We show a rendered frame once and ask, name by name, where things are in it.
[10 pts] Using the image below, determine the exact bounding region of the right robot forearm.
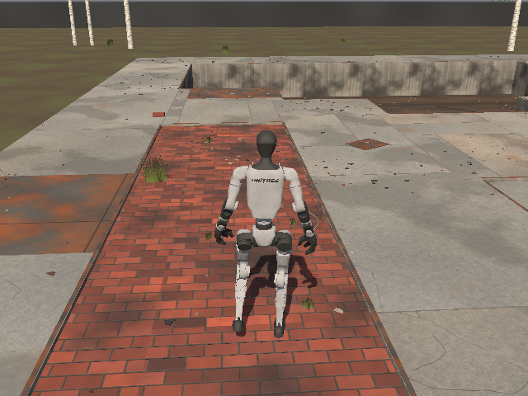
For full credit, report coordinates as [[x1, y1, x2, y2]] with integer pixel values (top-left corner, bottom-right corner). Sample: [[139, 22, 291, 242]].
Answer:
[[298, 201, 315, 237]]

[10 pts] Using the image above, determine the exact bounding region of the right robot hand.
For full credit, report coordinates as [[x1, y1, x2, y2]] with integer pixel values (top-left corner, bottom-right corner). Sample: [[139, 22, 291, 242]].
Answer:
[[298, 234, 317, 255]]

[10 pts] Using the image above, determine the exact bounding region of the humanoid robot torso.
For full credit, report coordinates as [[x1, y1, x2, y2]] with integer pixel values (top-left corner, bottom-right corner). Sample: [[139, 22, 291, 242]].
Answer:
[[246, 162, 285, 248]]

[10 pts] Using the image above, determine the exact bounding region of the robot head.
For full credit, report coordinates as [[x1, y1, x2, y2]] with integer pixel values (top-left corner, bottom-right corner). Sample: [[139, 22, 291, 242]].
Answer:
[[252, 130, 280, 170]]

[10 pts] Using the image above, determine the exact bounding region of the robot left upper arm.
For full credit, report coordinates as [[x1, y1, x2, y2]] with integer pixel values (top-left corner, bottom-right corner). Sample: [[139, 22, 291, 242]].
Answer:
[[224, 166, 248, 211]]

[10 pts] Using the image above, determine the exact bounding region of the left robot hand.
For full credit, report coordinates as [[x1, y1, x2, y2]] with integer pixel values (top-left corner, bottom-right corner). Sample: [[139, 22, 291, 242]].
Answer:
[[214, 228, 233, 245]]

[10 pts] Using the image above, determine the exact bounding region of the left robot forearm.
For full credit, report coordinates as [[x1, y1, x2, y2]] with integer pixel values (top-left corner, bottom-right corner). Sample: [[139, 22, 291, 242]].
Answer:
[[216, 198, 233, 231]]

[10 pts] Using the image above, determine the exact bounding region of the robot right upper arm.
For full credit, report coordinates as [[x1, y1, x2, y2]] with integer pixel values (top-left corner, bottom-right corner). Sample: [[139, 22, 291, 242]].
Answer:
[[283, 167, 306, 213]]

